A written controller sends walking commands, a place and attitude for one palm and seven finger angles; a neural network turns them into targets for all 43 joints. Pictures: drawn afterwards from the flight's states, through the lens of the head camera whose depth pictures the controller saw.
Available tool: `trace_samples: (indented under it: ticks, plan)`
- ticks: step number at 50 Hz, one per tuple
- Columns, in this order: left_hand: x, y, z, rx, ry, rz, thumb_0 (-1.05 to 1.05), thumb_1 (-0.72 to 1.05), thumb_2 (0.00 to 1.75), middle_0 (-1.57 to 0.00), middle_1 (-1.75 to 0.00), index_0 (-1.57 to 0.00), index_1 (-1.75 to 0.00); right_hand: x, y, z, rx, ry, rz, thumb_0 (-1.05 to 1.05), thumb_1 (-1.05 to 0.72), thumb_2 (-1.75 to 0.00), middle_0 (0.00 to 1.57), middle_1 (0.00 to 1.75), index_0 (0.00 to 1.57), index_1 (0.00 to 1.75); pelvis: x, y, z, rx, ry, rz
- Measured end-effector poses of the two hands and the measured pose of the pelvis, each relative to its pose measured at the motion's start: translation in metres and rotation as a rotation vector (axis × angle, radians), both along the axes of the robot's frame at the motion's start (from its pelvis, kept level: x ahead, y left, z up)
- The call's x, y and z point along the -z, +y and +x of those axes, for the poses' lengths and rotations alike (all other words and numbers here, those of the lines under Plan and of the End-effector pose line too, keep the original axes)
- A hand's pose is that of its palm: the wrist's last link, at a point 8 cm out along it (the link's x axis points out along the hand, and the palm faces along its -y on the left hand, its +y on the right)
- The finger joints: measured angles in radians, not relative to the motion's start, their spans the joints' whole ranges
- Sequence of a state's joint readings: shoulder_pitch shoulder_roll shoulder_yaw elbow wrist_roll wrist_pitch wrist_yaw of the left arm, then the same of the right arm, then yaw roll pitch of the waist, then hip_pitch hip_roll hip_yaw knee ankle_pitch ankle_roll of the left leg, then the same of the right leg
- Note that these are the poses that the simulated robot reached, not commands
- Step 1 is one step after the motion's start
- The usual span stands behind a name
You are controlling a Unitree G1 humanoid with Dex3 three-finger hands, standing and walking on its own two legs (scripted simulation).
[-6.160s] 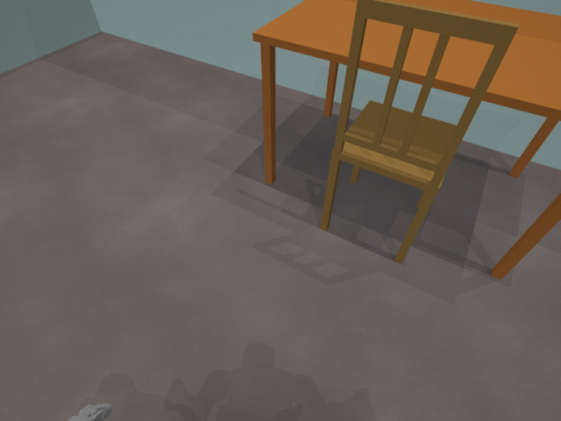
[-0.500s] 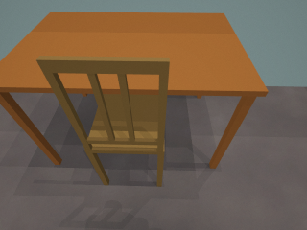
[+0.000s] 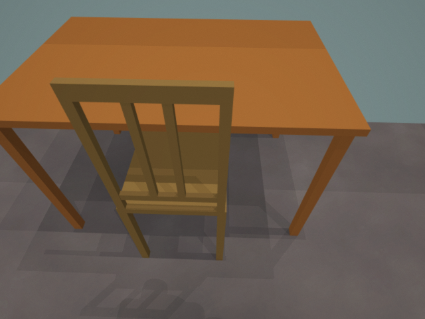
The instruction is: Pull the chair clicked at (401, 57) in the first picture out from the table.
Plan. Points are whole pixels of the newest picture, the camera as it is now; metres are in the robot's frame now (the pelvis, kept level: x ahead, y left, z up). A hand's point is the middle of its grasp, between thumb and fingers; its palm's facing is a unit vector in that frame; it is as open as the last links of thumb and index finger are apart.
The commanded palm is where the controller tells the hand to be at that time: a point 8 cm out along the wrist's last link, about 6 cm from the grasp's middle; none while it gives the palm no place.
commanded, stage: shuffle to correct the standing spot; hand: left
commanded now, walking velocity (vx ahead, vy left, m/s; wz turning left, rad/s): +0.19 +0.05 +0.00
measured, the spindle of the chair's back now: (143, 156) +0.51 +0.23 -0.04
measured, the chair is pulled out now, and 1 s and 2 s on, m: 0.00 0.00 0.00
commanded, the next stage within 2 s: come to a stop and stand still in 0.18 s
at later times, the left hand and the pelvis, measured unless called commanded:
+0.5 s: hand out of the picture +0.05 +0.18 -0.19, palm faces +0.07 -0.98 -0.20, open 7.3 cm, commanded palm none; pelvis +0.06 +0.01 -0.01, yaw +1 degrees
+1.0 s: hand out of the picture +0.05 +0.17 -0.17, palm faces +0.06 -0.97 -0.22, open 7.2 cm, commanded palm none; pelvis +0.04 -0.01 +0.00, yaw +1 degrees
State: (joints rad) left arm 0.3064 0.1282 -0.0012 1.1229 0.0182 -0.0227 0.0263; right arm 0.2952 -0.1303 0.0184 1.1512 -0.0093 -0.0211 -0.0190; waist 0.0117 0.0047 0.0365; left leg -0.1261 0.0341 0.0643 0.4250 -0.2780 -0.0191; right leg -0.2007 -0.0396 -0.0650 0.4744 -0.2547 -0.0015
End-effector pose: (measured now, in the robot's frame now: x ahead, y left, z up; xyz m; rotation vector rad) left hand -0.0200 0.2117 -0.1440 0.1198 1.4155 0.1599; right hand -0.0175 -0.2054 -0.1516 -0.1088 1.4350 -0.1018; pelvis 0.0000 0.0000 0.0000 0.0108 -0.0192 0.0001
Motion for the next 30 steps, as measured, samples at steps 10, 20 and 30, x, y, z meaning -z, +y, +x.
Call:
trace_samples:
  ticks: [10,20,30]
  plan:
    - [0.01,0.007,0.004,-0.035,0.036,-0.014,0.0,0.91,0.9,-0.2,-0.3,-0.2,-0.3,0.004,0.005,0.001,0.01,0.045,-0.009,0.0,-0.91,-0.9,0.2,0.3,0.2,0.3,0.009,0.007,0.025,-0.004,0.011,-0.002]
    - [0.013,0.012,0.05,-0.036,-0.007,0.019,0.0,0.91,0.9,-0.2,-0.3,-0.2,-0.3,0.015,0.01,0.027,0.02,0.068,-0.003,0.0,-0.91,-0.9,0.2,0.3,0.2,0.3,0.017,0.007,0.054,-0.008,0.015,0.0]
    - [0.002,0.024,0.08,-0.038,-0.029,0.059,0.01,0.93,0.9,-0.2,-0.3,-0.21,-0.3,0.004,-0.002,0.079,-0.003,-0.03,-0.042,0.01,-0.92,-0.9,0.2,0.3,0.2,0.3,0.006,0.006,0.06,-0.018,0.002,0.017]
